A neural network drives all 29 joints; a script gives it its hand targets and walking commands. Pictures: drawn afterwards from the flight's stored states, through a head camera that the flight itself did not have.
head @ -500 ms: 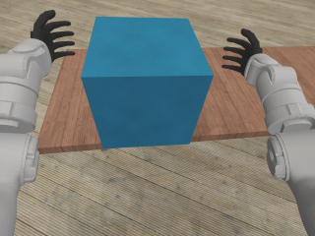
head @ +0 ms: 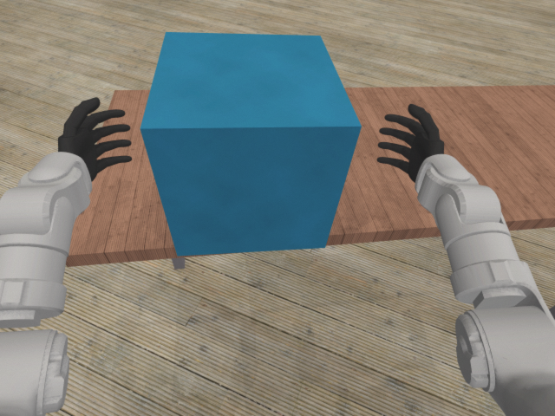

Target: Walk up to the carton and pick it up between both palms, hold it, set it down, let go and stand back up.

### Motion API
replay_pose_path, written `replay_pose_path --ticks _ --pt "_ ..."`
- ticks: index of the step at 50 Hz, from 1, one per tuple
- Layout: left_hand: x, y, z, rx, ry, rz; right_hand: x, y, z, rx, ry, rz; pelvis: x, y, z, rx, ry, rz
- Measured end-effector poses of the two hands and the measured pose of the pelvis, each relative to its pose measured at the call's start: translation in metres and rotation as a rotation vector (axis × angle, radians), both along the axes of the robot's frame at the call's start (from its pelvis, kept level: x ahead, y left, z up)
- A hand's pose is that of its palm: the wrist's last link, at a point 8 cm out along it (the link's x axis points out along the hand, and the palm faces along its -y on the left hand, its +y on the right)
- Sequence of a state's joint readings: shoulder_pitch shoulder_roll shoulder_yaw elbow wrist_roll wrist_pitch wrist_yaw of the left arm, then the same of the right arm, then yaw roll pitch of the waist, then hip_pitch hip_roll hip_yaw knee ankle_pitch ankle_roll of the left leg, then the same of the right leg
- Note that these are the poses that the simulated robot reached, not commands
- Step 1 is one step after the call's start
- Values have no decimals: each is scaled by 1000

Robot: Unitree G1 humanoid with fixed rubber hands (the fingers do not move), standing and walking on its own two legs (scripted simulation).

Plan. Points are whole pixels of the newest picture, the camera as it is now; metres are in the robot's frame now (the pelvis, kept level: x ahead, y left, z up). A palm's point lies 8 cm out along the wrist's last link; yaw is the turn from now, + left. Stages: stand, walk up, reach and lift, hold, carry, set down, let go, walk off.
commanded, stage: set down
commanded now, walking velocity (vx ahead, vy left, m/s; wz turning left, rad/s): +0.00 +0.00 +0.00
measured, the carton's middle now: (249, 145) +0.52 +0.05 +0.12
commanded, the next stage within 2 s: none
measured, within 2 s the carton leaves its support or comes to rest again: neither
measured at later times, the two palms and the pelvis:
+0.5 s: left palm (85, 231) +0.34 +0.25 +0.11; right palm (433, 230) +0.35 -0.21 +0.11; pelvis +0.01 +0.00 +0.00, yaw -1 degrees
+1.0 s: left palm (90, 295) +0.28 +0.24 +0.05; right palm (431, 292) +0.29 -0.21 +0.05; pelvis +0.02 +0.00 +0.00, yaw -2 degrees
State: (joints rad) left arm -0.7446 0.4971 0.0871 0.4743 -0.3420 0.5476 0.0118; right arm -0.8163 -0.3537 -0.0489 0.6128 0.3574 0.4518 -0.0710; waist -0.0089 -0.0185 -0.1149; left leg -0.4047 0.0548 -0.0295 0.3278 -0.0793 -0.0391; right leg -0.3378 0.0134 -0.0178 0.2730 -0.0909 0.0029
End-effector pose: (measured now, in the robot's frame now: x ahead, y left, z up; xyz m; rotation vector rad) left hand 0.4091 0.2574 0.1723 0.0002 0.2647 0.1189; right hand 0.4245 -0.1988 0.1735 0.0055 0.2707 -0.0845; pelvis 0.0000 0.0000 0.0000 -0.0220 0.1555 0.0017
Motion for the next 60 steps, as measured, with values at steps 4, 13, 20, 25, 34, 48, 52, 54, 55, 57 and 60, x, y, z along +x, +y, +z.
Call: replay_pose_path --ticks 4,13,20,25,34,48,52,54,55,57,60 --pt "-10 6 -6 2 2 5 -11 1 -11 5 14 -8 3 0 1 0 -37 10" --pt "-39 5 -39 16 38 -10 -41 -4 -43 8 20 -19 9 3 3 0 -85 12" --pt "-58 -5 -57 17 54 -35 -62 -10 -55 -7 5 -11 11 5 3 1 -99 -3" --pt "-69 -9 -61 18 55 -40 -75 -12 -59 -12 -4 -1 11 4 3 3 -110 -13" --pt "-93 -8 -73 19 68 -30 -104 -13 -75 -9 -1 5 14 2 4 6 -138 -19" --pt "-126 -12 -117 29 188 -36 -136 -14 -116 -25 112 4 21 -1 4 11 -142 -31" --pt "-128 -14 -122 44 203 -50 -139 -12 -124 -34 132 12 25 0 4 10 -140 -35" --pt "-130 -14 -124 52 213 -52 -140 -10 -127 -36 141 12 28 0 4 10 -142 -37" --pt "-130 -13 -125 56 218 -50 -141 -10 -129 -37 145 11 29 0 4 9 -144 -37" --pt "-133 -12 -128 64 232 -46 -144 -9 -133 -38 155 8 32 1 4 9 -149 -37" --pt "-139 -10 -134 73 255 -39 -149 -8 -140 -39 173 1 36 2 5 9 -156 -36"
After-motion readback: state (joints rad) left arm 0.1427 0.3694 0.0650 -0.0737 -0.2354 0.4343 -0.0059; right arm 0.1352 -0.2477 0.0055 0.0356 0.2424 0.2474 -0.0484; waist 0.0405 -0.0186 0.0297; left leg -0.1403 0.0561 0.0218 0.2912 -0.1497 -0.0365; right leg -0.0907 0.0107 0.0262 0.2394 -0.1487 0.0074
